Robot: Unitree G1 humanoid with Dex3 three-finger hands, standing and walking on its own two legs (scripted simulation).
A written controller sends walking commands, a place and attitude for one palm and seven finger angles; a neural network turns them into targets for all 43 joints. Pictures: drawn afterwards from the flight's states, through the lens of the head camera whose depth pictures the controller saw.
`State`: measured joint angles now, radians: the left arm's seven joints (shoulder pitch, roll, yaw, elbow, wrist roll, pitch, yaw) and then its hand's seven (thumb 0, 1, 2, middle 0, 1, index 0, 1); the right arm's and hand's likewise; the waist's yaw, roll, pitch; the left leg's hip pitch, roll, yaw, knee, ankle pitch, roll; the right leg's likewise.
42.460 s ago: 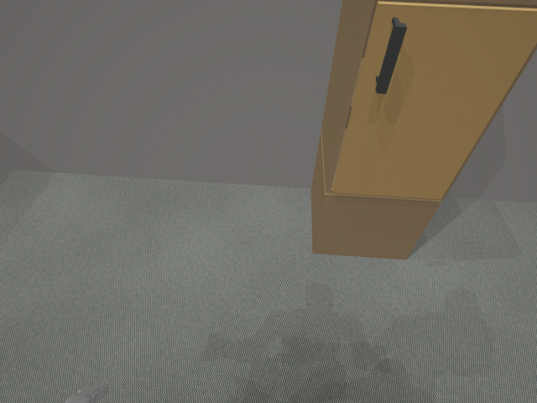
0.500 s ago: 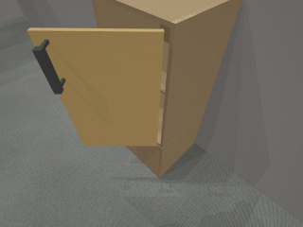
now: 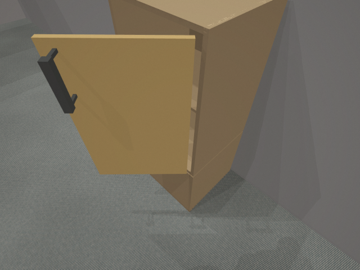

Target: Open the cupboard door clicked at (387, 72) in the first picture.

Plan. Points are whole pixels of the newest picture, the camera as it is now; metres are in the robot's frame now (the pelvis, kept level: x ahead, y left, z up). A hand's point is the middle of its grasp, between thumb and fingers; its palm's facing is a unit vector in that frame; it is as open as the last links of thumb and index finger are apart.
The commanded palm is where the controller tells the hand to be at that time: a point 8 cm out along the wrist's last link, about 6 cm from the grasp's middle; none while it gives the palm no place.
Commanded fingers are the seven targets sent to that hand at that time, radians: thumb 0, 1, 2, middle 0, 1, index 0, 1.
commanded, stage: look again from close up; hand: left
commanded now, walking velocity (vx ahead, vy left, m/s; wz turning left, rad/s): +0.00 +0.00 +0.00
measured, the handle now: (61, 82) +0.50 +0.33 +0.15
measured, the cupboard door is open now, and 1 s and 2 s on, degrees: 45 45 45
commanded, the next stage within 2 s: shuffle to correct the standing spot in 0.28 s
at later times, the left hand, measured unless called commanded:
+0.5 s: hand out of the picture -0.02 +0.17 -0.18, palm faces +0.07 -0.98 -0.20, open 7.4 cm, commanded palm none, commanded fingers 0.00 0.90 0.90 -0.20 -0.30 -0.20 -0.30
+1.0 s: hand out of the picture +0.00 +0.24 -0.17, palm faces +0.06 -0.95 -0.29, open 7.4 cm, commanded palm none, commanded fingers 0.00 0.90 0.90 -0.20 -0.30 -0.20 -0.30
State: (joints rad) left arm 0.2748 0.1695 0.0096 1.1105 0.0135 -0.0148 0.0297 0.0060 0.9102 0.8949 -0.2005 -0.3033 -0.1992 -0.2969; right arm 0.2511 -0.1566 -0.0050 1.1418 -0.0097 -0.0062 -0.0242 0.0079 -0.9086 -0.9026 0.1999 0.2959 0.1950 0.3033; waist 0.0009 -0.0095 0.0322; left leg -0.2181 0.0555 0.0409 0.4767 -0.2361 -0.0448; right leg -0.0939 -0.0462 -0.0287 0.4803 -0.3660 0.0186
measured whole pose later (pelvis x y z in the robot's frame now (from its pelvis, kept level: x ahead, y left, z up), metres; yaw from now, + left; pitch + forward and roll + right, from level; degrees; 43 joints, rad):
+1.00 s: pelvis -0.03 +0.04 -0.01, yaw +0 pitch +1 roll +3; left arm 0.25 0.16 0.04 1.00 0.03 0.00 0.04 0.01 0.91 0.90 -0.20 -0.30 -0.20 -0.30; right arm 0.21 -0.18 -0.04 0.99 -0.02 0.03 -0.01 0.00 -0.92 -0.90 0.20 0.30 0.20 0.30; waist 0.02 0.02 0.04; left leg -0.35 -0.04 0.11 0.54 -0.23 0.04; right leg -0.24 -0.05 -0.10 0.62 -0.41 -0.04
